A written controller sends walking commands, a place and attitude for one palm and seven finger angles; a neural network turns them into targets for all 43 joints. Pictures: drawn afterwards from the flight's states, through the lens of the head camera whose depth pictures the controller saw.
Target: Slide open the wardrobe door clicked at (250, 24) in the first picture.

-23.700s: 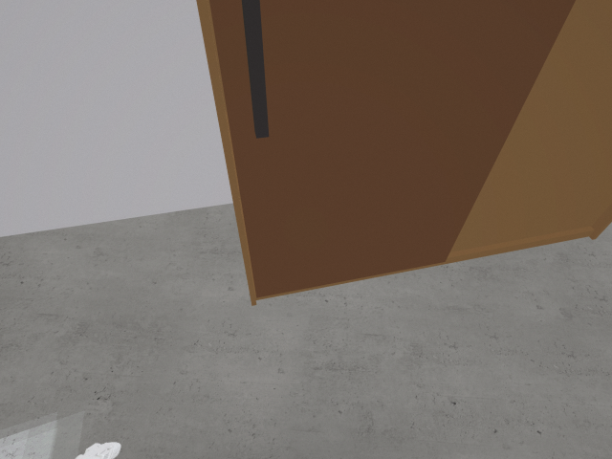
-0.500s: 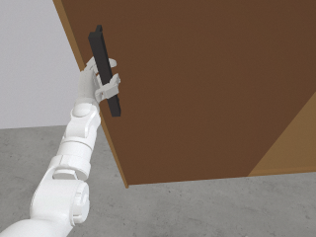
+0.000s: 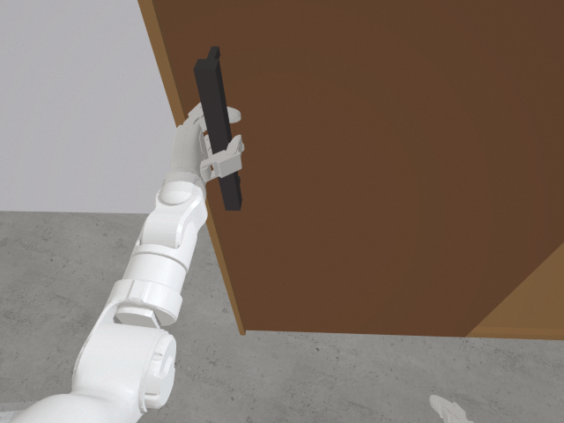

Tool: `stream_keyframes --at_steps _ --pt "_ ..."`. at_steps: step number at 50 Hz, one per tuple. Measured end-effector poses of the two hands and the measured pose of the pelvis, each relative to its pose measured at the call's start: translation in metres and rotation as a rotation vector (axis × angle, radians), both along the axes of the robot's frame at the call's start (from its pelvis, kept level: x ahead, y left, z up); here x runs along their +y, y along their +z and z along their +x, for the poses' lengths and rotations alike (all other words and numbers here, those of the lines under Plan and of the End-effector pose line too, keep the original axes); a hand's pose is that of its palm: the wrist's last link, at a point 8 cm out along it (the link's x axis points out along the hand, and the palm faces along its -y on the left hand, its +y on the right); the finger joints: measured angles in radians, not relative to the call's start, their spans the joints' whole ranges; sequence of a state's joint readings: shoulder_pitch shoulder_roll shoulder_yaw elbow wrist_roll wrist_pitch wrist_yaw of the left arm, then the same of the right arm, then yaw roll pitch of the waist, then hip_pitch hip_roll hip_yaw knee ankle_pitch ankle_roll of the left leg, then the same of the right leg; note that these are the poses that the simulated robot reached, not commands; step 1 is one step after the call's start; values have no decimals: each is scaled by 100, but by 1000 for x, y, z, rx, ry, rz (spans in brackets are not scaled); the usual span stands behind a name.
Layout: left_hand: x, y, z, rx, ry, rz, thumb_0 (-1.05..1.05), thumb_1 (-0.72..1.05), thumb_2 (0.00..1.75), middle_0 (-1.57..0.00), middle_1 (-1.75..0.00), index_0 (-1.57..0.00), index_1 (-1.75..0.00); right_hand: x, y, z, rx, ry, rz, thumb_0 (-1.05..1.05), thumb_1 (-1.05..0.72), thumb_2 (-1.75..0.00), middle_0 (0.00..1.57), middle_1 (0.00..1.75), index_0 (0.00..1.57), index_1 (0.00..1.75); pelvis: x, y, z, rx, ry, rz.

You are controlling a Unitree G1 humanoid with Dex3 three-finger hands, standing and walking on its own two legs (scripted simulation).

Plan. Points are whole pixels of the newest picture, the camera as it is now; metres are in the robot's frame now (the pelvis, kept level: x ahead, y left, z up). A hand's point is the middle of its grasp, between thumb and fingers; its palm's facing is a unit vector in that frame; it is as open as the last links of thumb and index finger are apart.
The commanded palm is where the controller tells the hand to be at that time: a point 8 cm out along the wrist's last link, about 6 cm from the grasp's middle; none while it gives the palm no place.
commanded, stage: tug the door sideways, standing still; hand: left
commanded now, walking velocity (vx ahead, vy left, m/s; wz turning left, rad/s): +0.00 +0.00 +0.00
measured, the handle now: (225, 138) +0.49 +0.12 +0.15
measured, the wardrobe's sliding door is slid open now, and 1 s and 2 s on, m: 0.00 0.00 0.06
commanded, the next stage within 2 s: step sideways, sliding the door along in 0.60 s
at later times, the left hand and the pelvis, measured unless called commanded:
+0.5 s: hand (235, 156) +0.44 +0.09 +0.16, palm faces +0.07 -1.00 -0.05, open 6.3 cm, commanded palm +0.41 +0.09 +0.16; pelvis -0.02 +0.01 -0.01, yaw +1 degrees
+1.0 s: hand (236, 158) +0.44 +0.09 +0.15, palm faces +0.09 -0.99 -0.12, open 6.4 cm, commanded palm +0.42 +0.10 +0.16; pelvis -0.02 -0.02 -0.01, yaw -1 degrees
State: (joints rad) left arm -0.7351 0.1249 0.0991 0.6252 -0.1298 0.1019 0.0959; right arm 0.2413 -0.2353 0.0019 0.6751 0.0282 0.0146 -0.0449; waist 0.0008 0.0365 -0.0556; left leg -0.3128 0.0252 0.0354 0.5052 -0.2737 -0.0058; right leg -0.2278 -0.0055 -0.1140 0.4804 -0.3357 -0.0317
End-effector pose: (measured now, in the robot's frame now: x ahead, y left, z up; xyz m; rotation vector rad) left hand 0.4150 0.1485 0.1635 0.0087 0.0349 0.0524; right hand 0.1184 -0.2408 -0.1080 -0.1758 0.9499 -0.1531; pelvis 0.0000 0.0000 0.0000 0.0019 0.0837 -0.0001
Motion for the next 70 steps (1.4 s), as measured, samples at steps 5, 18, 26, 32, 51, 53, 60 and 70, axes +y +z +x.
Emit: stream_keyframes --at_steps 5,18,26,32,51,53,60,70 --pt "-2 0 -1 -3 12 10 2 67 82 -33 -139 -32 -140 4 -5 -12 16 11 14 1 -90 -90 20 30 20 30 0 -1 -7 0 8 -1" --pt "-4 -1 -2 -22 22 39 0 70 82 -31 -140 -24 -140 7 -19 -66 121 11 21 1 -90 -90 20 30 20 30 5 -4 -20 10 22 -6" --pt "-4 -1 -2 -27 16 43 -1 70 81 -32 -140 -24 -140 8 -19 -78 120 9 15 1 -90 -90 20 30 20 30 9 -5 -25 16 20 -9" --pt "-3 -1 -2 -31 13 45 -1 70 81 -32 -140 -24 -140 11 -18 -74 93 20 13 1 -90 -90 20 30 20 30 11 -6 -27 19 19 -9" --pt "-5 -4 -1 -90 46 125 -5 69 83 -41 -138 -19 -140 -5 -39 -41 72 -3 43 1 -90 -90 20 30 20 30 -26 -16 -21 -89 -8 2" --pt "-7 -4 -2 -88 71 137 -5 69 84 -41 -139 -17 -140 -13 -42 -32 89 13 47 1 -90 -90 20 30 20 30 -36 -16 -17 -95 24 -10" --pt "-10 -7 -2 -128 98 138 -5 71 84 -39 -139 -14 -140 -41 -32 24 70 124 -25 1 -90 -90 20 30 20 30 -57 -13 -1 -77 73 7" --pt "-16 -11 -1 -201 207 131 -4 69 84 -42 -140 -16 -140 -65 -23 117 -64 249 62 1 -90 -90 20 30 20 30 -121 -18 29 -128 94 -12"
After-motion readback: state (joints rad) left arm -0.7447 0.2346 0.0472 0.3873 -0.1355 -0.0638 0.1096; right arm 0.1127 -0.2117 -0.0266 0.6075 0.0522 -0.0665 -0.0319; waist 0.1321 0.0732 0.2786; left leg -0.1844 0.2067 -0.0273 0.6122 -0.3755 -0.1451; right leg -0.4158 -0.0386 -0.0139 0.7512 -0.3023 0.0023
